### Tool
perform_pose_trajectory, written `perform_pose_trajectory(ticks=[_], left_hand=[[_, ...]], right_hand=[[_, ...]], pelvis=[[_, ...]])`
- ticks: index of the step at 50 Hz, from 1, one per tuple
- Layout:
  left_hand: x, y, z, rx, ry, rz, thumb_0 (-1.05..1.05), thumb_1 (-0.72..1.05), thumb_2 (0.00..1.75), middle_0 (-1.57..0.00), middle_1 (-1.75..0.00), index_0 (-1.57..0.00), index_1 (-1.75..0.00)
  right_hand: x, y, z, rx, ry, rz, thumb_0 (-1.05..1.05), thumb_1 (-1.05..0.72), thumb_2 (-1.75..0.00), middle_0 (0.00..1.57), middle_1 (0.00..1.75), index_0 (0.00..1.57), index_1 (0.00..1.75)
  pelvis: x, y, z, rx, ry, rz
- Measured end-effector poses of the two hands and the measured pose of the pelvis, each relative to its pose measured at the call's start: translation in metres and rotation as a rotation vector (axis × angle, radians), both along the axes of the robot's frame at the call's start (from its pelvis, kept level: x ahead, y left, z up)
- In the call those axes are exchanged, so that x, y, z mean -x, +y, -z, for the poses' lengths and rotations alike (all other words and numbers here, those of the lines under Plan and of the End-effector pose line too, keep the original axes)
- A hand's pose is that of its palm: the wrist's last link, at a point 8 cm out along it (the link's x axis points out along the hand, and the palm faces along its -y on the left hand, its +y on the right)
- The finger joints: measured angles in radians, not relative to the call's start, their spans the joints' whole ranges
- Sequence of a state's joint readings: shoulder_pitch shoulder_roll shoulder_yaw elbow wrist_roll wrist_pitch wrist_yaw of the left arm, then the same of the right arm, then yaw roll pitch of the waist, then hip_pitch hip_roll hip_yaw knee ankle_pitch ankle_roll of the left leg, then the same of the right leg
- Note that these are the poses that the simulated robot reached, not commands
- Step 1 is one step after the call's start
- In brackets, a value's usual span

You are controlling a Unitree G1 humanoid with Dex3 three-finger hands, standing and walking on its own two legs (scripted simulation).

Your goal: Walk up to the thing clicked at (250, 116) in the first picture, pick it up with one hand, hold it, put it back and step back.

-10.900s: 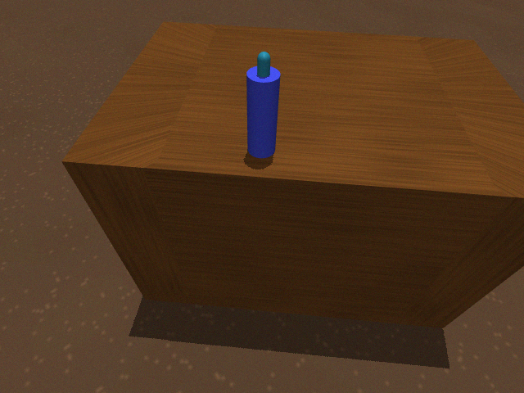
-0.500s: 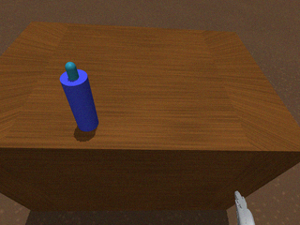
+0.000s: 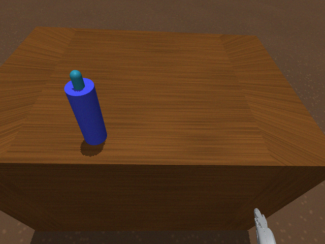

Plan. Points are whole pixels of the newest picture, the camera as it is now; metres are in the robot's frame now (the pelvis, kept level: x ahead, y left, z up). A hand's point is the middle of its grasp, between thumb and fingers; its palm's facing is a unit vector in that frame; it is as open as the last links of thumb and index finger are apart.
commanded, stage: go down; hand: left
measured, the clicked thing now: (86, 109) +0.44 +0.19 +0.10
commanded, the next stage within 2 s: approach in 0.22 s
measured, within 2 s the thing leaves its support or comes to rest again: neither
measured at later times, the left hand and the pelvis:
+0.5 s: hand out of the picture +0.33 +0.38 +0.17, palm faces +0.18 -0.98 -0.02, open 17.5 cm; pelvis +0.00 +0.00 +0.00, yaw +0 degrees
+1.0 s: hand (67, 138) +0.39 +0.25 +0.04, palm faces +0.14 -0.99 +0.06, open 17.6 cm; pelvis -0.02 +0.00 -0.02, yaw -2 degrees
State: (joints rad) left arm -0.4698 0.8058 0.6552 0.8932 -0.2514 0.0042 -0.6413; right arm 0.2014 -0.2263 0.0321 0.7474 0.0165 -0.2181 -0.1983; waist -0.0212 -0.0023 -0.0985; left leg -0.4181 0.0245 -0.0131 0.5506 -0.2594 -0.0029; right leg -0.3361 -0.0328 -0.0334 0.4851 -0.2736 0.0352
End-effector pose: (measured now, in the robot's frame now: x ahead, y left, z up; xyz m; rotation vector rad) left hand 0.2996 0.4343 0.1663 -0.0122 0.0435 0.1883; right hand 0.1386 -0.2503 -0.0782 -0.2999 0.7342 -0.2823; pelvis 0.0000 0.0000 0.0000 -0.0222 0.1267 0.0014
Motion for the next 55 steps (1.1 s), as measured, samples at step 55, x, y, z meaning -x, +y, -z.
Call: perform_pose_trajectory(ticks=[55], left_hand=[[-0.066,-0.150,0.125,0.019,-0.035,0.043,-0.02,-0.59,0.04,-0.05,-0.06,-0.07,-0.04]], right_hand=[[0.020,-0.018,0.000,-0.006,-0.029,-0.002,-0.01,0.54,-0.05,0.06,0.05,0.06,0.05]], pelvis=[[0.014,-0.002,0.029,0.014,0.069,0.032]])
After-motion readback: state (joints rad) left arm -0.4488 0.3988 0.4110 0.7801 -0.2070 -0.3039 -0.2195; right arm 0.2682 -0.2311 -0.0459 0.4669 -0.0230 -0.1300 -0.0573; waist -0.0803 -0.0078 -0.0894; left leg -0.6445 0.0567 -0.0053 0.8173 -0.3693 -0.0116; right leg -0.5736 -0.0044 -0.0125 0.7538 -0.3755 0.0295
